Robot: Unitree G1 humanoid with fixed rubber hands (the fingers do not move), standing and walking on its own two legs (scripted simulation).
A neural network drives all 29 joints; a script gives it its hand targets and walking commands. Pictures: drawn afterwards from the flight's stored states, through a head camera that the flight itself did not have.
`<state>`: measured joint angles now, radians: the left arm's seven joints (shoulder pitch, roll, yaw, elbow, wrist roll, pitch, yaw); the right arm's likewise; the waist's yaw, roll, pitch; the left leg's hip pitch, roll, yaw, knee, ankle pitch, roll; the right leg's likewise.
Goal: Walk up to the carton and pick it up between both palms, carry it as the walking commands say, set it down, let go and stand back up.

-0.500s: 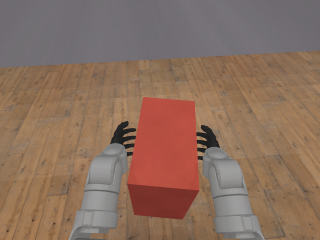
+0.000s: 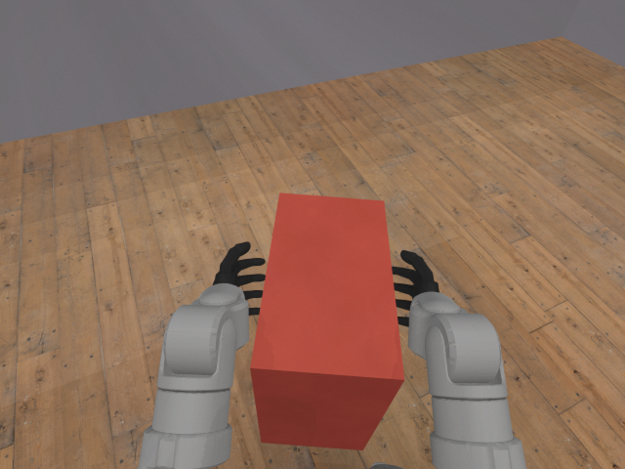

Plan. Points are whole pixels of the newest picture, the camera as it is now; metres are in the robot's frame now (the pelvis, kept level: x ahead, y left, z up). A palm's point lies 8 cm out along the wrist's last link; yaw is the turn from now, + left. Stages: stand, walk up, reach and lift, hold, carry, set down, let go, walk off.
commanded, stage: carry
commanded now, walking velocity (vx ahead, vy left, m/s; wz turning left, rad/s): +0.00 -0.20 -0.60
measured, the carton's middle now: (321, 323) +0.31 +0.01 -0.01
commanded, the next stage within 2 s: none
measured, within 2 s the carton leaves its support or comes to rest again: neither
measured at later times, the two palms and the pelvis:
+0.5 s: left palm (389, 315) +0.28 -0.06 +0.08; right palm (604, 367) +0.24 -0.29 +0.08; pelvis -0.04 -0.12 +0.00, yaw -9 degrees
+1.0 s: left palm (370, 328) +0.25 -0.03 +0.09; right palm (595, 380) +0.22 -0.26 +0.09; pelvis -0.05 -0.11 +0.00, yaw -9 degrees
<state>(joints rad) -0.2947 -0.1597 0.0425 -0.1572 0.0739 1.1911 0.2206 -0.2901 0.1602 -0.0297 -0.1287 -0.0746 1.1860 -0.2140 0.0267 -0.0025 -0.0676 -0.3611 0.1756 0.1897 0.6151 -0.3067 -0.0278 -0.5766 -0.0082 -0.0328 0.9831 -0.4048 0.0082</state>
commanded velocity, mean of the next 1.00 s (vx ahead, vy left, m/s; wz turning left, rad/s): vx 0.00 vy -0.02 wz -0.07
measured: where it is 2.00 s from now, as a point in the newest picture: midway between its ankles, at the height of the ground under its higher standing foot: outside the picture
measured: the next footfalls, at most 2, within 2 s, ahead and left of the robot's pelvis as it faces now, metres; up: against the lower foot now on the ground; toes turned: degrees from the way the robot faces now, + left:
right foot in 0.12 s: +0.06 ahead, -0.20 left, +0.00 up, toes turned -10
left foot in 0.50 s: +0.01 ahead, -0.02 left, +0.00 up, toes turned -2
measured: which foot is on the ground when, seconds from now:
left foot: down 0.00-0.14, up 0.16-0.48, down 0.50-1.00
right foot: up 0.00-0.10, down 0.12-1.00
